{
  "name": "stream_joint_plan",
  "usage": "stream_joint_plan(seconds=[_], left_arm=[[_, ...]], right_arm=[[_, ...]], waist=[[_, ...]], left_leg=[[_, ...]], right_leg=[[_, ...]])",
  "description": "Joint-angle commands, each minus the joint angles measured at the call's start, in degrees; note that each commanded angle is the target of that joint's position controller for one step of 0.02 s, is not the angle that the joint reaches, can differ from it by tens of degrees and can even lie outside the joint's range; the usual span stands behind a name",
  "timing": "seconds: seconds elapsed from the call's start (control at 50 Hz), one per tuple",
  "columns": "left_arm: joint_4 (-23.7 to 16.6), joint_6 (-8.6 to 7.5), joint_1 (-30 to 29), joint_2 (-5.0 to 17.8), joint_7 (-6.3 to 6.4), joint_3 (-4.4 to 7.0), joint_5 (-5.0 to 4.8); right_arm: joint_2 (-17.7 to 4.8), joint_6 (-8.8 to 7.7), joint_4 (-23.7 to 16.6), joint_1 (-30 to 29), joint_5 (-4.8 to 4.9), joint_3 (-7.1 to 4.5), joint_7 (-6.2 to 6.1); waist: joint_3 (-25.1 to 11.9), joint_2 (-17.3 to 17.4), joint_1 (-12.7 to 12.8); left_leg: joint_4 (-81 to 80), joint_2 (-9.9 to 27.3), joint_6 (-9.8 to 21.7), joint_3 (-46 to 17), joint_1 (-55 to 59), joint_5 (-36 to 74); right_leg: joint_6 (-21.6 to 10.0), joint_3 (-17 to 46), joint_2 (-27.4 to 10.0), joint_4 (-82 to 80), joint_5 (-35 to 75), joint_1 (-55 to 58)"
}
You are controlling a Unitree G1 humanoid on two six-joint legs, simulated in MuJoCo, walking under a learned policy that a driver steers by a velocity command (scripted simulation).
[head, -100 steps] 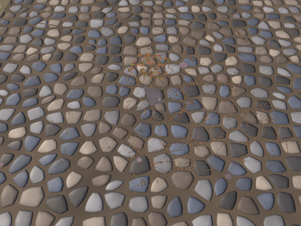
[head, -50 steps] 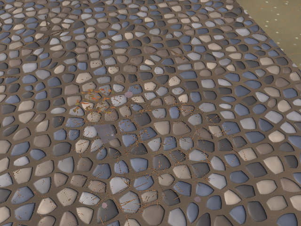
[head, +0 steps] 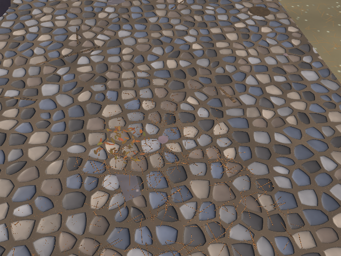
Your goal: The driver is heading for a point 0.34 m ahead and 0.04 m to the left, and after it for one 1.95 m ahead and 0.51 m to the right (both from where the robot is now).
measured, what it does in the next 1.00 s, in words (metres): walks ahead: left foot, then right foot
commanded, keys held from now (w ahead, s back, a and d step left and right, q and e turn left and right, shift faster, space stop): w+q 0.24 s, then w+e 0.76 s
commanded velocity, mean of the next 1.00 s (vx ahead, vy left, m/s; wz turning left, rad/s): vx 0.45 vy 0.00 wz -0.08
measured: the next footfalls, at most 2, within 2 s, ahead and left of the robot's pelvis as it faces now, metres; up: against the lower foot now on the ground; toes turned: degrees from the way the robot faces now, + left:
left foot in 0.12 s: +0.11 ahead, +0.13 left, +0.00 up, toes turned +9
right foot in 0.62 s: +0.48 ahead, +0.03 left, +0.00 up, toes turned +1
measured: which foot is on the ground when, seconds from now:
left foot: up 0.00-0.10, down 0.12-0.60, up 0.62-1.00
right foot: down 0.00-0.14, up 0.16-0.60, down 0.62-1.00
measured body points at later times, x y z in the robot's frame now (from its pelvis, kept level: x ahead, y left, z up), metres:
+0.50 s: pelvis +0.22 +0.08 +0.00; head +0.25 +0.09 +0.44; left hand +0.35 +0.33 -0.13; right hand +0.24 -0.18 -0.14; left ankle +0.07 +0.12 -0.74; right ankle +0.41 -0.01 -0.70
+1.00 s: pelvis +0.52 +0.08 +0.00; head +0.55 +0.07 +0.45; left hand +0.53 +0.36 -0.12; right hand +0.69 -0.17 -0.10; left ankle +0.70 +0.25 -0.68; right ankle +0.44 +0.03 -0.74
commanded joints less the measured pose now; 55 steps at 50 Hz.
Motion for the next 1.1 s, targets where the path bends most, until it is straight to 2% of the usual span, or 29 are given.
stream_joint_plan(seconds=[0.02,0.08,0.1,0.12,0.14,0.16,0.18,0.2,0.22,0.26,0.28,0.34,0.42,0.48,0.54,0.58,0.6,0.62,0.64,0.66,0.68,0.7,0.72,0.74,0.8,0.88,1.02,1.06,1.1], left_arm=[[-2.6,-1.96,0.0,7.9,-0.60,1.82,0.24],[-3.1,-2.02,-1.0,10.1,-1.90,2.75,0.40],[-3.5,-1.90,-1.5,10.3,-2.33,2.83,0.35],[-4.2,-1.83,-1.5,9.1,-2.82,2.42,0.92],[-9.0,-2.07,-5.5,4.7,-3.70,1.07,0.55],[-12.0,-2.76,-10.1,4.5,-4.50,0.94,1.52],[-12.5,-3.12,-12.0,5.5,-5.07,0.92,1.28],[-12.0,-3.74,-12.0,6.1,-5.42,0.87,0.23],[-11.4,-4.02,-10.9,6.1,-5.34,0.93,0.07],[-9.9,-2.78,-7.8,5.7,-5.48,0.81,1.29],[-9.6,-1.97,-7.1,5.2,-5.63,0.68,1.29],[-11.1,-0.59,-11.8,4.3,-5.71,0.28,0.78],[-14.2,-0.67,-19.7,3.0,-6.16,-0.68,-0.02],[-15.7,-0.80,-22.5,3.1,-6.42,-0.96,-0.35],[-15.3,-0.97,-18.5,4.3,-5.92,-0.40,-0.33],[-12.4,-1.15,-8.2,6.2,-5.32,0.64,-0.31],[-9.9,-1.44,-0.1,7.2,-5.10,1.40,-0.05],[-8.5,-1.46,7.5,10.5,-4.53,2.67,0.96],[-9.0,-1.02,8.9,16.5,-4.26,4.46,1.49],[-8.8,-0.55,4.7,14.5,-4.77,4.04,-1.18],[-10.0,-0.51,-0.1,12.9,-4.65,3.61,-1.42],[-10.2,-0.61,-2.0,9.6,-4.59,2.85,-1.08],[-10.1,-0.87,-2.9,8.1,-4.28,2.33,-0.99],[-9.7,-1.17,-3.3,6.9,-3.91,1.78,-1.14],[-9.5,-2.42,-1.2,9.3,-3.72,2.17,-1.50],[-9.7,-2.19,3.1,10.2,-3.79,2.49,-1.64],[-10.4,-1.32,9.3,10.8,-3.14,2.78,-0.82],[-11.4,-1.29,8.3,11.7,-2.68,3.01,-0.47],[-13.0,-1.52,4.3,13.3,-2.53,3.41,-0.32]], right_arm=[[-2.6,-1.35,-5.7,-6.4,0.36,-0.81,0.79],[-2.7,-1.38,-6.1,-3.3,0.61,-1.27,1.37],[-3.4,-1.60,-4.9,1.1,0.27,-1.81,1.40],[-5.8,-2.15,-2.4,9.1,-0.17,-3.05,1.14],[-13.4,-2.71,-1.6,17.3,-0.42,-5.02,0.08],[-14.5,-2.69,-1.3,16.7,0.42,-4.62,-0.14],[-14.5,-2.54,-2.2,13.1,0.23,-4.45,-0.45],[-12.2,-2.71,-3.4,9.9,0.31,-4.01,-0.72],[-11.2,-2.84,-4.5,7.2,0.52,-3.68,-0.97],[-8.2,-3.67,-5.1,5.1,1.13,-2.61,-1.31],[-7.4,-4.25,-4.4,6.5,1.31,-2.28,-1.34],[-7.2,-5.21,-2.7,10.2,1.39,-1.98,-1.35],[-6.4,-5.52,-2.1,11.1,0.71,-1.38,-1.31],[-6.6,-5.93,-1.1,11.3,0.30,-1.15,-1.85],[-7.8,-6.22,-0.7,9.3,0.16,-1.09,-2.63],[-9.2,-5.62,-0.5,8.6,-0.63,-1.42,-3.13],[-10.1,-5.08,-0.7,7.9,-0.57,-1.64,-3.15],[-9.6,-5.11,-2.0,7.4,-0.17,-1.32,-2.98],[-3.9,-5.39,-4.3,11.6,1.47,-0.41,-1.64],[-7.5,-6.06,-5.5,6.6,0.48,-0.96,-1.35],[-8.1,-6.76,-7.6,1.9,0.67,-0.87,-1.03],[-8.1,-7.34,-7.9,0.3,0.60,-0.70,-0.94],[-7.4,-6.98,-8.1,-0.2,0.22,-0.68,-0.99],[-6.8,-5.91,-8.5,0.5,-0.57,-0.47,-0.96],[-5.0,-3.39,-9.5,0.4,-1.34,0.12,-0.66],[-5.5,-2.69,-13.6,-9.9,-1.03,0.36,-0.46],[-5.8,-3.39,-18.5,-20.9,-0.13,1.12,0.14],[-6.7,-3.93,-19.3,-20.4,0.11,1.05,0.11],[-8.9,-4.52,-17.6,-13.3,0.37,0.31,-0.40]], waist=[[6.6,-4.5,1.3],[5.8,-4.8,-0.3],[4.5,-3.2,-2.2],[0.9,2.2,-5.4],[-2.2,19.9,-8.9],[-1.3,18.9,-7.2],[2.7,10.0,-5.3],[3.4,3.8,-3.7],[3.9,1.4,-1.9],[1.9,3.4,0.2],[1.4,3.9,0.4],[2.8,3.3,-0.5],[5.4,4.1,-2.4],[7.5,3.9,-2.6],[5.4,4.0,0.0],[-0.3,5.4,4.1],[-4.0,5.0,7.5],[-8.3,1.7,10.6],[-13.1,-12.3,6.6],[-13.9,-7.0,5.9],[-5.6,-3.5,4.4],[-1.9,2.1,3.0],[1.0,3.7,1.2],[1.4,3.3,-0.7],[1.2,1.0,-1.6],[3.6,-1.0,1.6],[2.6,-3.3,6.5],[2.2,-4.2,5.5],[0.3,-5.0,1.4]], left_leg=[[-4.6,2.8,-0.4,0.7,-6.2,-0.2],[-12.7,-0.6,0.8,6.3,5.3,3.1],[-15.0,-3.2,1.6,7.8,12.5,3.5],[-17.9,-3.9,3.3,4.2,22.1,1.0],[-31.3,12.2,10.3,-26.6,30.9,-14.8],[-42.2,18.9,15.0,-49.2,31.7,-15.3],[-38.7,19.4,15.1,-42.3,29.4,-11.3],[-36.4,16.8,13.1,-34.8,25.8,-3.9],[-36.4,13.8,10.9,-28.7,22.6,3.4],[-37.3,9.9,8.6,-20.4,21.5,15.7],[-37.3,9.4,8.5,-17.8,22.3,22.2],[-38.3,8.9,7.8,-12.0,24.9,32.9],[-40.4,7.9,6.1,-5.8,25.1,35.0],[-42.3,9.9,5.4,-2.9,26.4,37.6],[-36.3,11.1,3.7,0.8,30.5,58.4],[-21.3,11.1,2.5,2.8,33.6,72.9],[-9.0,10.2,1.8,4.1,31.1,70.4],[7.4,8.5,1.1,5.2,20.1,55.6],[33.0,-4.0,-2.2,4.7,-4.1,8.8],[38.3,-4.9,-1.1,-6.0,-12.4,-3.5],[35.6,-0.8,-0.6,-7.4,-15.8,1.7],[31.0,1.7,-0.6,-6.7,-13.9,5.2],[27.1,3.1,-1.2,-6.6,-11.2,5.7],[24.0,4.1,-2.3,-6.6,-8.1,5.6],[16.6,5.0,-5.1,-4.6,-6.4,5.8],[3.6,5.4,-7.8,-2.7,-11.7,15.4],[-10.1,1.7,-7.4,-2.6,-13.8,20.1],[-14.2,0.7,-6.3,-3.5,-9.8,18.1],[-18.4,-1.3,-4.6,-3.5,2.4,13.9]], right_leg=[[-8.9,9.9,-16.0,-12.2,-5.7,0.2],[-7.9,4.2,-14.8,-6.3,-5.4,-4.8],[-7.0,1.3,-13.4,0.4,-0.5,-8.2],[-5.2,-3.3,-10.7,14.9,6.5,-12.6],[-0.6,-8.5,-3.3,38.6,0.8,-28.7],[-0.4,3.2,2.6,47.6,-15.1,-40.8],[-1.5,7.1,-2.1,51.2,-11.7,-44.2],[-1.9,7.9,-4.4,48.9,-4.5,-41.9],[-1.9,7.9,-5.5,44.5,-1.0,-38.4],[-0.7,6.6,-5.6,39.6,3.2,-33.0],[-0.2,5.5,-5.2,38.7,4.4,-32.5],[0.5,3.5,-5.2,34.7,8.1,-35.8],[-1.1,1.7,-3.8,23.0,15.1,-34.9],[-3.4,1.0,-2.2,15.5,17.5,-31.5],[-6.9,-0.9,1.9,12.2,14.4,-24.3],[-9.1,-2.2,5.8,11.9,8.5,-15.9],[-10.3,-2.2,7.2,8.3,8.7,-7.1],[-13.3,8.1,0.0,6.7,3.2,5.3],[-24.3,40.4,-16.6,2.4,-0.2,20.9],[-24.7,52.3,-17.4,-6.2,-3.2,20.8],[-22.7,43.3,-16.7,-7.2,-3.4,13.2],[-20.6,37.6,-15.0,-8.5,1.5,6.1],[-18.8,33.0,-12.5,-9.2,7.7,0.0],[-17.5,29.2,-10.0,-9.7,12.4,-4.4],[-17.2,23.4,-6.9,-10.5,19.0,-8.7],[-14.8,22.7,-4.6,-11.9,18.3,-7.3],[-12.6,25.3,-4.7,-5.5,28.2,4.1],[-11.5,27.1,-5.7,-2.9,30.5,5.0],[-9.1,27.8,-5.4,1.8,35.7,1.6]])
Keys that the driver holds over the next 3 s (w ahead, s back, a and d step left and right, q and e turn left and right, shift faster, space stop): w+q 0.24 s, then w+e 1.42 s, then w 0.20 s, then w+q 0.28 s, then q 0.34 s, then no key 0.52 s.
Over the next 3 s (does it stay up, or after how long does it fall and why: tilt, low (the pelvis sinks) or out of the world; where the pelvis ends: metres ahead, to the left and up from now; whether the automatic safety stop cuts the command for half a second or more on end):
stays up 1.28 -0.26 0.00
